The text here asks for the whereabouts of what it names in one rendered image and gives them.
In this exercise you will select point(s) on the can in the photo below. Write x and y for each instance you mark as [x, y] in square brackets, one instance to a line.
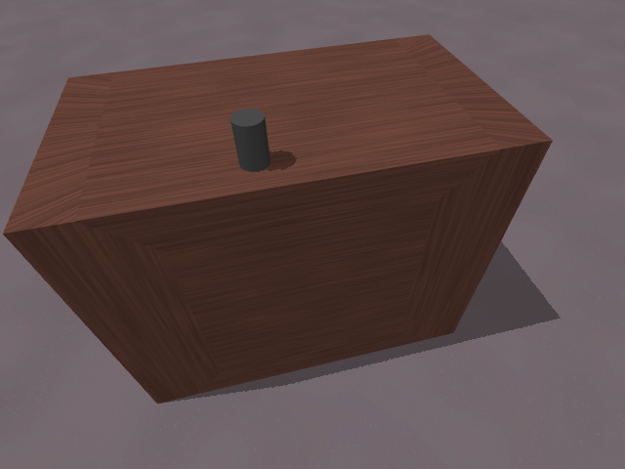
[251, 139]

